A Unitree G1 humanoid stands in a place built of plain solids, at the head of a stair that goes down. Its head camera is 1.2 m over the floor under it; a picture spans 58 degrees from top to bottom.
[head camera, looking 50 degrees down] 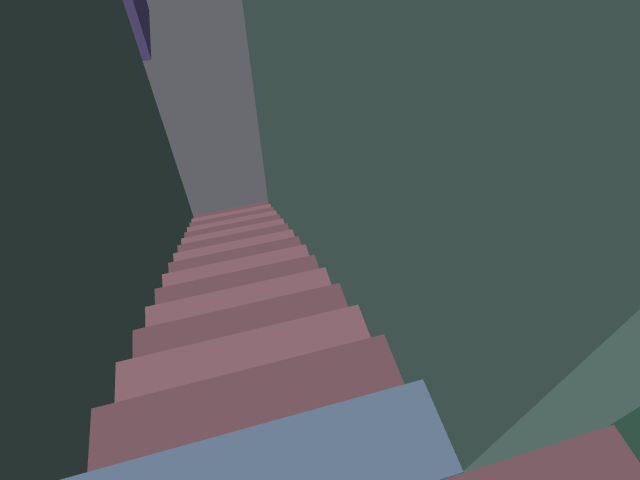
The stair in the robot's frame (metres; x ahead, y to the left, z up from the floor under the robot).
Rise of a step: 0.19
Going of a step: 0.25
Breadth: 1.00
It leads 15 degrees to the left of straight ahead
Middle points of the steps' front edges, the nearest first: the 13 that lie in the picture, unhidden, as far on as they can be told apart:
0.36 0.18 0.00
0.60 0.25 -0.19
0.84 0.31 -0.38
1.08 0.38 -0.58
1.33 0.45 -0.77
1.57 0.51 -0.96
1.81 0.58 -1.15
2.05 0.64 -1.35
2.29 0.71 -1.54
2.53 0.77 -1.73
2.77 0.84 -1.92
3.01 0.91 -2.12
3.25 0.97 -2.31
